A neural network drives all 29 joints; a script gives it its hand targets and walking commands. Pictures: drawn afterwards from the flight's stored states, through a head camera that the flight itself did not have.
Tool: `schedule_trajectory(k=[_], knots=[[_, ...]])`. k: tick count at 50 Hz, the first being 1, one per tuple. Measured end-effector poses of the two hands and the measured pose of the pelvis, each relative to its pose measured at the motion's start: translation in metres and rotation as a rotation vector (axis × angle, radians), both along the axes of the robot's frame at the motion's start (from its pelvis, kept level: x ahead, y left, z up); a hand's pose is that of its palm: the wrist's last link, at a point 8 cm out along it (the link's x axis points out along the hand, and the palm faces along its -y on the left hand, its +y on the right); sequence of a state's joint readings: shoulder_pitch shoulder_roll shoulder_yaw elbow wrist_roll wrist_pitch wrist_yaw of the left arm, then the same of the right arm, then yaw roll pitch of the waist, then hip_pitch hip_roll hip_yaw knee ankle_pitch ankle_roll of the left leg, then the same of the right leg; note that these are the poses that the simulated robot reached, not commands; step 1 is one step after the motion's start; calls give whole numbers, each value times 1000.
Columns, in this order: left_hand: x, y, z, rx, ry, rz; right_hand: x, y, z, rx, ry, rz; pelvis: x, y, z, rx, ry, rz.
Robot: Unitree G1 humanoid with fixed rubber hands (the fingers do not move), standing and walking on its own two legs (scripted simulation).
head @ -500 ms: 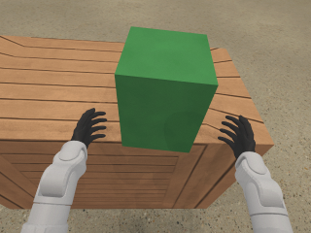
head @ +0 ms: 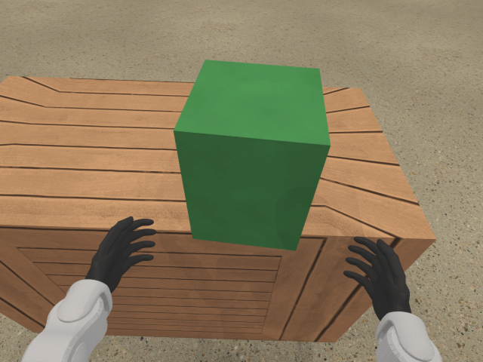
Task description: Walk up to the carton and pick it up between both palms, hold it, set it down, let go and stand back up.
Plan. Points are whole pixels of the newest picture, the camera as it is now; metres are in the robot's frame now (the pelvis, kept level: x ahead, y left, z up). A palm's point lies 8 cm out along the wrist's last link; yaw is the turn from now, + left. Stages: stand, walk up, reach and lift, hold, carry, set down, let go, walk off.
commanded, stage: set down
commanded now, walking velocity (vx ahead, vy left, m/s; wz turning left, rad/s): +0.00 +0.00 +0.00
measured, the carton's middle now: (252, 158) +0.43 +0.03 +0.11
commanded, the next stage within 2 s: let go in 1.24 s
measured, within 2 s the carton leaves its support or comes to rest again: neither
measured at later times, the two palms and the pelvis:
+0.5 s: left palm (99, 298) +0.18 +0.24 +0.04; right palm (390, 327) +0.18 -0.18 +0.04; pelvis +0.00 +0.00 +0.00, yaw +1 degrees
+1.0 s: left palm (107, 303) +0.19 +0.24 +0.00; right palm (377, 323) +0.20 -0.19 +0.00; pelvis +0.03 +0.01 +0.00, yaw +0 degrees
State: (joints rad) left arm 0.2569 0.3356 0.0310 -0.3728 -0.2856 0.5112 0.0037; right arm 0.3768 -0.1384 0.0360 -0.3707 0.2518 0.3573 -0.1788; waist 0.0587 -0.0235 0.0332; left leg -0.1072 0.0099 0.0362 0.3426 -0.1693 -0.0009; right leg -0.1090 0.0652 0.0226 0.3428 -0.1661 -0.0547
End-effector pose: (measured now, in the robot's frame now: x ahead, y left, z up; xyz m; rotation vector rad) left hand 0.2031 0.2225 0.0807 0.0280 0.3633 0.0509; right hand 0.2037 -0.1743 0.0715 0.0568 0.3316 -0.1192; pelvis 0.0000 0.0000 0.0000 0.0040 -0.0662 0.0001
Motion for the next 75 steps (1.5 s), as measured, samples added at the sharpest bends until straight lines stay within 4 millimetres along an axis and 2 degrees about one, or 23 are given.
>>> schedule_trajectory(k=[4,12,21,28,47,54,58,64,75], knots=[[-15,0,-2,5,8,2,-12,1,3,9,4,6,1,-2,0,2,-18,-3],[-31,2,-18,2,74,17,-27,-7,-8,-15,77,-10,-1,-4,-1,2,-40,7],[-26,12,-31,12,121,45,-26,-12,-26,-40,155,-16,0,-2,-1,4,-42,8],[-23,19,-51,33,205,52,-23,-9,-45,-50,216,-30,6,2,0,2,-24,8],[-15,22,-83,51,266,56,-8,-10,-74,-76,246,-7,31,14,1,-13,38,1],[-17,22,-94,59,287,49,-8,-12,-87,-88,261,-2,37,15,1,-17,32,4],[-21,24,-106,65,325,49,-13,-11,-99,-83,291,-7,39,15,0,-18,28,3],[-25,25,-112,79,333,51,-17,-7,-111,-87,305,16,37,14,0,-17,20,5],[-37,26,-123,86,356,44,-26,-8,-117,-96,298,25,23,13,-1,-13,-5,2]])
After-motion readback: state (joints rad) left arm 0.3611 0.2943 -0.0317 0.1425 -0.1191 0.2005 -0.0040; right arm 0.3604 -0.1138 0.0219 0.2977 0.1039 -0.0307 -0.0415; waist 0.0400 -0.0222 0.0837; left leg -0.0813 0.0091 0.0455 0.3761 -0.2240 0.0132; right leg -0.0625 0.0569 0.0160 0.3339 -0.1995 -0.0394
